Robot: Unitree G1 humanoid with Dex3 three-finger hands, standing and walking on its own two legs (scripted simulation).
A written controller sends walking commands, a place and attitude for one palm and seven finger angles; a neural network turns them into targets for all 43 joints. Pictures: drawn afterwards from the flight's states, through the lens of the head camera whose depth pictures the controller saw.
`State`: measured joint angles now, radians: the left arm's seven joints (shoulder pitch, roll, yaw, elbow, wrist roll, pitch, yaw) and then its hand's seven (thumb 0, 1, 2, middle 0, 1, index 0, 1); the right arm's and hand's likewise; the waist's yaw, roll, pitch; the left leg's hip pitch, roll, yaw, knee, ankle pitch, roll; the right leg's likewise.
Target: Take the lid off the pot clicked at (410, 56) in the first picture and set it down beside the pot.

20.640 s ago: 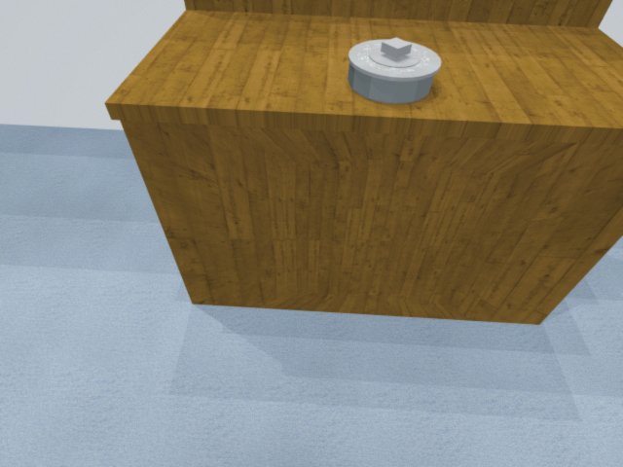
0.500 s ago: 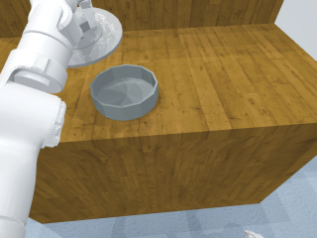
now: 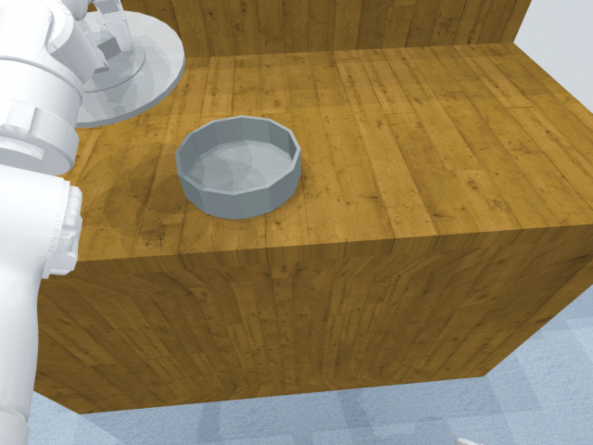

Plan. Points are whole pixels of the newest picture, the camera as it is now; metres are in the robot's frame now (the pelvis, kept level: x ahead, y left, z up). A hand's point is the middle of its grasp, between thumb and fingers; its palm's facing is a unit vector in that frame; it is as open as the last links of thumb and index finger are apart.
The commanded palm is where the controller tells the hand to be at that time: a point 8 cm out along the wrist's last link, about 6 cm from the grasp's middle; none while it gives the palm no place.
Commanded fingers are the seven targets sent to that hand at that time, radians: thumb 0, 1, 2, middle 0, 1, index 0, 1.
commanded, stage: move the lid sideways beside the pot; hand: left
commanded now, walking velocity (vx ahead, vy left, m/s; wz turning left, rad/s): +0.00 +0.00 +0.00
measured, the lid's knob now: (89, 44) +0.51 +0.23 +0.30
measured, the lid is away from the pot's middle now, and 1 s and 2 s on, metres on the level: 0.15 0.25 0.23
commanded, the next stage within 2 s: lower the lid onto the table in 0.96 s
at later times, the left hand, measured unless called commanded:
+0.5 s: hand (41, 50) +0.47 +0.26 +0.31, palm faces -0.15 -0.10 -0.98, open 6.9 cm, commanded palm +0.46 +0.26 +0.37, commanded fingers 0.00 0.57 1.05 -0.73 -1.02 -0.84 -1.06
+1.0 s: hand (4, 56) +0.47 +0.31 +0.30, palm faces -0.16 -0.10 -0.98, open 6.9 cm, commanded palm +0.47 +0.29 +0.37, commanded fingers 0.00 0.57 1.05 -0.73 -1.02 -0.84 -1.06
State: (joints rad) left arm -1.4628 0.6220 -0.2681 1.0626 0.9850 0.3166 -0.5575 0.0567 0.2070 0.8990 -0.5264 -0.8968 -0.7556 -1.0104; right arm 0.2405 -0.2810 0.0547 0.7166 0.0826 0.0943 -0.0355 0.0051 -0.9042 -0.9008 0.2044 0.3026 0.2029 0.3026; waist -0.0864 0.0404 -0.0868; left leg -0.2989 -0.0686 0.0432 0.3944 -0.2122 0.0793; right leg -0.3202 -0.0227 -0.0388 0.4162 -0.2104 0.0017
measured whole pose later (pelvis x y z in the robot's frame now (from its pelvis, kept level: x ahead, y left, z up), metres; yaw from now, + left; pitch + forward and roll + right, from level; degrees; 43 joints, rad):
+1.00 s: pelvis +0.01 +0.00 +0.00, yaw +1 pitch +9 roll -1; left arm -1.44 0.84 -0.21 1.09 1.03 0.23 -0.57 0.05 0.21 0.90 -0.52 -0.90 -0.76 -1.01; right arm 0.25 -0.30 0.05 0.71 0.10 0.14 -0.04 0.00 -0.90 -0.90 0.20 0.30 0.20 0.30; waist -0.10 0.04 -0.07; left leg -0.35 -0.06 0.03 0.42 -0.23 0.08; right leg -0.34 -0.01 -0.05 0.39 -0.21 0.00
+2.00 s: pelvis +0.00 +0.00 +0.00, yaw +0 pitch +8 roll -1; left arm -1.32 0.77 -0.19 1.10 0.99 0.22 -0.53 0.05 0.22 0.90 -0.52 -0.90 -0.76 -1.02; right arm 0.27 -0.30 0.04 0.70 0.10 0.12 -0.04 0.00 -0.90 -0.90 0.20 0.30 0.20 0.30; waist -0.10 0.04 -0.07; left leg -0.36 -0.06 0.03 0.46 -0.25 0.08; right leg -0.35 -0.01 -0.05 0.43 -0.22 0.00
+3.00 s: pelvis +0.00 +0.01 -0.01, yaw +0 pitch +10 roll -2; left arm -1.23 0.75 -0.17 1.17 0.97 0.10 -0.49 0.04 0.23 0.90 -0.52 -0.89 -0.76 -1.02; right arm 0.29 -0.29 0.03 0.70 0.10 0.15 -0.06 0.00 -0.90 -0.90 0.21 0.30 0.20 0.30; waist -0.12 0.03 -0.06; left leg -0.42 -0.06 0.04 0.51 -0.27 0.09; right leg -0.40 -0.01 -0.04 0.46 -0.23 0.01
